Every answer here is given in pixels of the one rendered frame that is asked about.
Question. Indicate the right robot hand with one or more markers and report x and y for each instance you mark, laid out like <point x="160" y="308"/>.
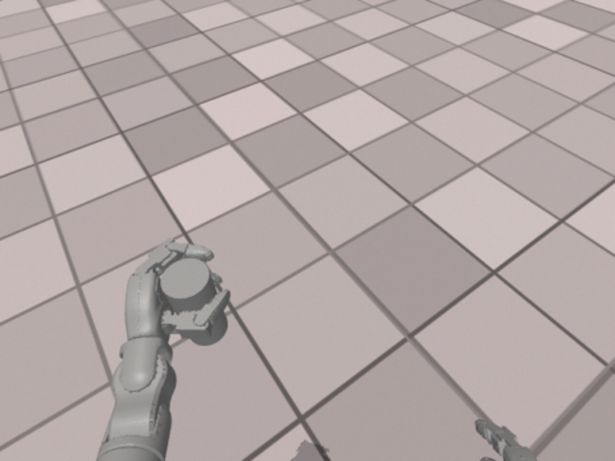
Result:
<point x="504" y="442"/>

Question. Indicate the left robot hand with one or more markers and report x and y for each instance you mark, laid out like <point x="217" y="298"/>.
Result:
<point x="147" y="310"/>

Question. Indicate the can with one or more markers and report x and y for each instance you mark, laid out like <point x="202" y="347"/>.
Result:
<point x="188" y="285"/>

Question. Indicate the left robot arm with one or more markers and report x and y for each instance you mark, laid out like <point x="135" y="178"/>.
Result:
<point x="143" y="384"/>

